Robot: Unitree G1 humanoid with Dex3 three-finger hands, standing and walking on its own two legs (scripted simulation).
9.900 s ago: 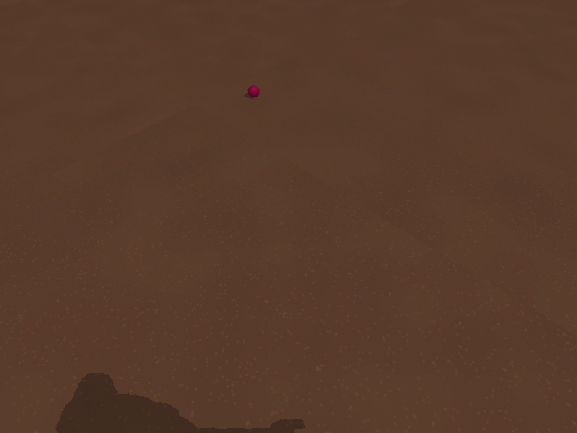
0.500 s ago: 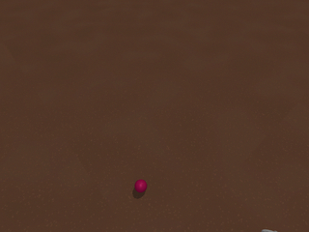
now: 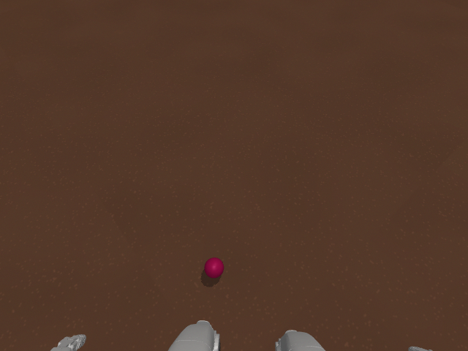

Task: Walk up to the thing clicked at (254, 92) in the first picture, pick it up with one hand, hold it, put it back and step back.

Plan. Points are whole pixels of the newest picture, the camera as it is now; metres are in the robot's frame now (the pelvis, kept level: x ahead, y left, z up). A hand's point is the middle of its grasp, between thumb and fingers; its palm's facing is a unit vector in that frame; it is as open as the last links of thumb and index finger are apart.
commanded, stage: walk up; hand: left
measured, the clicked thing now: (214, 267) +0.43 +0.12 -0.71
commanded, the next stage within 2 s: none
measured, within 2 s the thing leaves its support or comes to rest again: neither
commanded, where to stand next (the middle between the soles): +0.04 -0.06 m, yaw -1 degrees
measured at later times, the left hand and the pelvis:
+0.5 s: hand out of the picture +0.03 +0.24 -0.13, palm faces -0.07 -0.92 -0.38, open 7.4 cm; pelvis -0.05 -0.02 +0.00, yaw -3 degrees
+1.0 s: hand out of the picture +0.08 +0.29 -0.14, palm faces -0.03 -0.94 -0.35, open 7.4 cm; pelvis -0.02 +0.02 +0.02, yaw -2 degrees
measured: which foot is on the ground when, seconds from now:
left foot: down 0.00-0.32, up 0.34-0.62, down 0.64-1.00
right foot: up 0.00-0.26, down 0.28-0.66, up 0.68-1.00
